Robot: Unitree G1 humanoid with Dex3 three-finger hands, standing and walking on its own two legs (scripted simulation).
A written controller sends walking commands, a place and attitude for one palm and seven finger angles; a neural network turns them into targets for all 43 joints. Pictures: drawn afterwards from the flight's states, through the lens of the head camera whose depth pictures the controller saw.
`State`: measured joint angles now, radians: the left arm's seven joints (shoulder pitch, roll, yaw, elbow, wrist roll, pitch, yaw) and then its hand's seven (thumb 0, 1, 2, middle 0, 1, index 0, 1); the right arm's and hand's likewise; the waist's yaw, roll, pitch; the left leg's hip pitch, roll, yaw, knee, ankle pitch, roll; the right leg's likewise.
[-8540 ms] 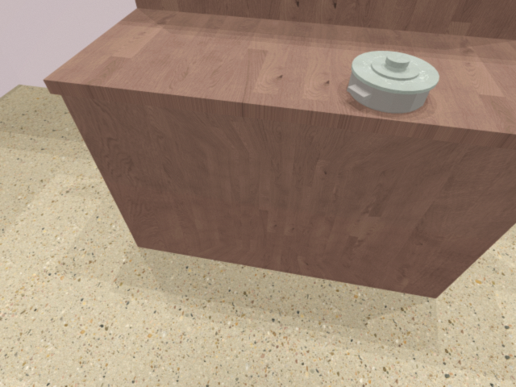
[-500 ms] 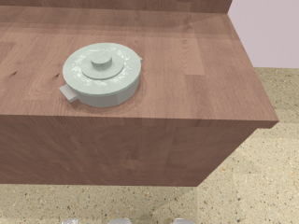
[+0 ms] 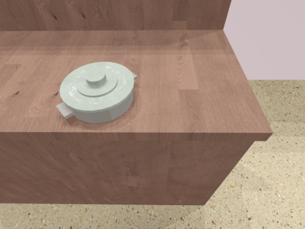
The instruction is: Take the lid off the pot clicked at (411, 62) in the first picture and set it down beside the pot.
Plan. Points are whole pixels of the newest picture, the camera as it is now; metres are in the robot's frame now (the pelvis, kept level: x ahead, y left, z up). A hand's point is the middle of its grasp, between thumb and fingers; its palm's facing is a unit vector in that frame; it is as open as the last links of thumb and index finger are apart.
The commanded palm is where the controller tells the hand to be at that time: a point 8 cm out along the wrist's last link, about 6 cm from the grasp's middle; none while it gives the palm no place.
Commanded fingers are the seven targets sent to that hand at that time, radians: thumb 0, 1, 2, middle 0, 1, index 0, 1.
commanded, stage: come to a stop and stand still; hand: left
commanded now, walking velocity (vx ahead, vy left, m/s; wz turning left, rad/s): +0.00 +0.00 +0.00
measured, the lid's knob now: (95, 77) +0.45 +0.17 +0.16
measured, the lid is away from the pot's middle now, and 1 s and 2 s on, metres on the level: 0.00 0.00 0.00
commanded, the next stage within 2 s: look again from close up in 0.24 s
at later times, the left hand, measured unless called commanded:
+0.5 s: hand out of the picture +0.03 +0.20 -0.17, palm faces +0.03 -0.97 -0.23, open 7.4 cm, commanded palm none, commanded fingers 0.00 0.90 0.90 -0.20 -0.30 -0.20 -0.30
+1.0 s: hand out of the picture +0.02 +0.22 -0.17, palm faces +0.00 -0.98 -0.22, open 7.4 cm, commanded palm none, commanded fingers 0.00 0.90 0.90 -0.20 -0.30 -0.20 -0.30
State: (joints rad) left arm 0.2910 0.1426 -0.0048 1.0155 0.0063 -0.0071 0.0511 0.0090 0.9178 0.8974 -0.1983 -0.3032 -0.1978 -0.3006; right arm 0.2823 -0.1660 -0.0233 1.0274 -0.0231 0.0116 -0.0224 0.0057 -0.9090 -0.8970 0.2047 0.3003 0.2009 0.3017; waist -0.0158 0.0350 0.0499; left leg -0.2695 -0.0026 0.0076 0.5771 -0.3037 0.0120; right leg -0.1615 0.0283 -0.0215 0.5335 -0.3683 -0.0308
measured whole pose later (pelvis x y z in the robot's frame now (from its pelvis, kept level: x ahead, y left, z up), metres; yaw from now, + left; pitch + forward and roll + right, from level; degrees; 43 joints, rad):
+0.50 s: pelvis +0.00 +0.01 +0.00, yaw +0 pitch -1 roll +0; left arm 0.27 0.18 0.01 0.98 0.01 0.01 0.05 0.01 0.91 0.90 -0.20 -0.30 -0.20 -0.30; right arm 0.18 -0.16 -0.02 1.02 -0.02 0.01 -0.02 0.00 -0.91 -0.90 0.20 0.30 0.20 0.30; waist 0.01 0.00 0.07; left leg -0.25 -0.01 0.02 0.56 -0.29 0.03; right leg -0.15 0.01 -0.01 0.53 -0.36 -0.01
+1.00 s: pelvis -0.02 +0.04 +0.00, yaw -1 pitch +0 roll +0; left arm 0.23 0.18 0.01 1.01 0.01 0.02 0.04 0.01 0.91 0.90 -0.20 -0.30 -0.20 -0.30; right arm 0.21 -0.17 -0.02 1.05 -0.02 0.01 -0.02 0.00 -0.91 -0.90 0.20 0.30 0.20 0.30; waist 0.00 0.00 0.10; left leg -0.26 -0.05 0.05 0.51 -0.25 0.07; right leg -0.17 -0.02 0.01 0.49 -0.32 0.03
